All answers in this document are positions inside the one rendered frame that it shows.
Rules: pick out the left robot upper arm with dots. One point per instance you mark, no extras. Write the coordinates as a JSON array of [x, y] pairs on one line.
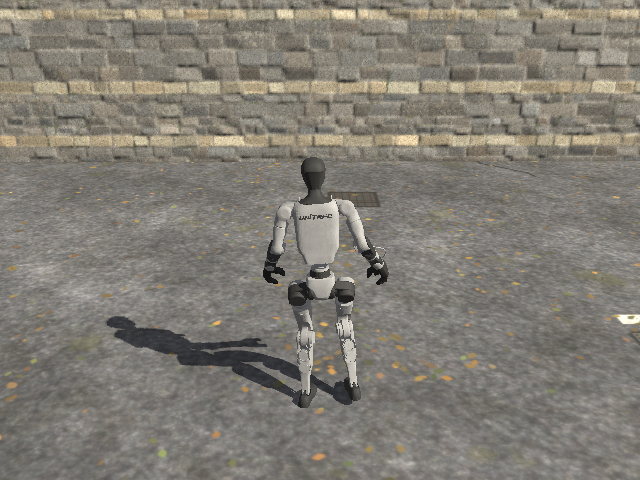
[[284, 213]]

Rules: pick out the right robot thigh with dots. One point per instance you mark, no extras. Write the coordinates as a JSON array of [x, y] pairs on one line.
[[344, 296]]

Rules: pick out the right robot upper arm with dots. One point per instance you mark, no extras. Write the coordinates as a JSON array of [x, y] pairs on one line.
[[347, 208]]

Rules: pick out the left robot hand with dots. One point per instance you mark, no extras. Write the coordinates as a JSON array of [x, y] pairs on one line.
[[267, 274]]

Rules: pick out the right robot hand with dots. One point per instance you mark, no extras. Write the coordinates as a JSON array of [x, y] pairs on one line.
[[383, 272]]

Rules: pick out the robot right forearm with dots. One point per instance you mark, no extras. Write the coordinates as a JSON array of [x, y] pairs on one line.
[[372, 256]]

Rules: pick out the robot left foot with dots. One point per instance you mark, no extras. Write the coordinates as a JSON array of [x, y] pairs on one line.
[[305, 400]]

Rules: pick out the robot left forearm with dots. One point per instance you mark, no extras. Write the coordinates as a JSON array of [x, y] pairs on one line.
[[271, 259]]

